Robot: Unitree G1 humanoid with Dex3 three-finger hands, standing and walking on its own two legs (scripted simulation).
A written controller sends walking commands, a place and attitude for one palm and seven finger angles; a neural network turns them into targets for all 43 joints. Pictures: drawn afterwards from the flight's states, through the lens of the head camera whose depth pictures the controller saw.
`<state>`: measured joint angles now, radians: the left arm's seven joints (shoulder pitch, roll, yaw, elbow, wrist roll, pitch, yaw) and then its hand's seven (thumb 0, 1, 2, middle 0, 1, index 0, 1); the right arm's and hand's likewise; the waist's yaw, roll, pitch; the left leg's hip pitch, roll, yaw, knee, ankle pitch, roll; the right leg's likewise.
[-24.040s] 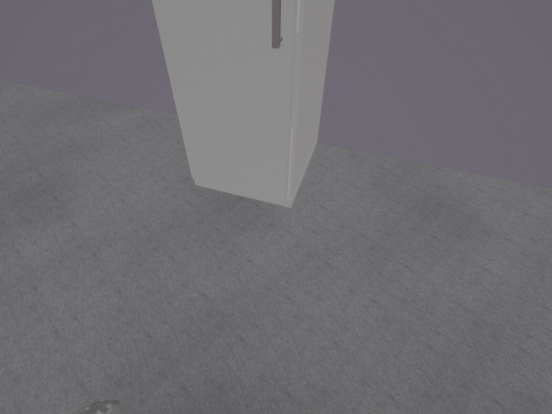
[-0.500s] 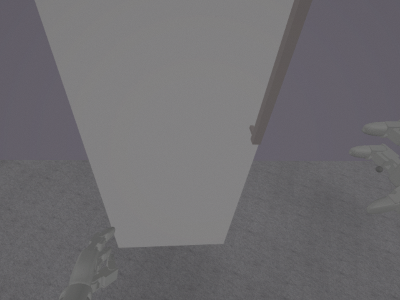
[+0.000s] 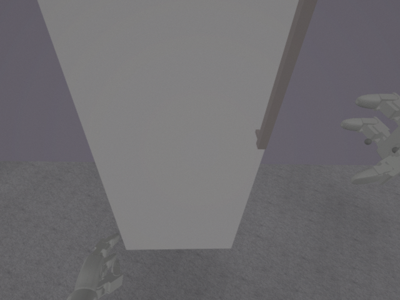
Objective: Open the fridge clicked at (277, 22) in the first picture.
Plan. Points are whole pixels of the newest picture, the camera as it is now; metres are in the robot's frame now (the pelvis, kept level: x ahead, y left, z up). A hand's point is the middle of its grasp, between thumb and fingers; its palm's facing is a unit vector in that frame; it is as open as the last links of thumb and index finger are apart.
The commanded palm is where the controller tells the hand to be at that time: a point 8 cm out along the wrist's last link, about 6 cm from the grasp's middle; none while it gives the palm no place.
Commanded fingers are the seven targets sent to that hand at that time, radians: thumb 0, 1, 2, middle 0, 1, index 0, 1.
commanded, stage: move the hooked fingers beside the handle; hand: right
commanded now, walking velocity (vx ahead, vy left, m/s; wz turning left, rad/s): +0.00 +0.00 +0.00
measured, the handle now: (277, 82) +0.50 -0.14 +0.23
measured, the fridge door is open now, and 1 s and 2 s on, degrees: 0 0 0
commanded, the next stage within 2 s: none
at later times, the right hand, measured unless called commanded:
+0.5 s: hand (341, 134) +0.36 -0.23 +0.21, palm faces +0.00 +1.00 -0.05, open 14.0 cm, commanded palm +0.34 -0.27 +0.22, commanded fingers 0.00 0.50 -0.30 0.30 1.20 0.30 1.20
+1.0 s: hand (310, 109) +0.42 -0.19 +0.22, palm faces -0.04 +1.00 -0.01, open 14.0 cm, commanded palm +0.40 -0.25 +0.21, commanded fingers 0.00 0.50 -0.30 0.30 1.20 0.30 1.20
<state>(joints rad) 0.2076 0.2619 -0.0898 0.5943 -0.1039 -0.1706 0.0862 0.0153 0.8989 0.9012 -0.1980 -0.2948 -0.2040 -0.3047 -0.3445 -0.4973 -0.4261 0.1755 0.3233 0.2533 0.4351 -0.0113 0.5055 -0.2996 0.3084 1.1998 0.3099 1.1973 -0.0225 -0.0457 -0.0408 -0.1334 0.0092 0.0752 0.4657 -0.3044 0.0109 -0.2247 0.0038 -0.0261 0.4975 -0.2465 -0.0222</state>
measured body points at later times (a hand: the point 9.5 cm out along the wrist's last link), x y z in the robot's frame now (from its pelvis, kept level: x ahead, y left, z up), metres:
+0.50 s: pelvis +0.00 +0.00 +0.00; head -0.02 +0.02 +0.45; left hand +0.18 +0.24 -0.08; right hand +0.35 -0.28 +0.22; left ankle -0.03 +0.11 -0.74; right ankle +0.01 -0.10 -0.74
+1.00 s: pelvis +0.00 +0.01 +0.00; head -0.01 +0.02 +0.45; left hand +0.11 +0.27 -0.10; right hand +0.42 -0.24 +0.22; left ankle -0.03 +0.11 -0.74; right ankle +0.01 -0.10 -0.74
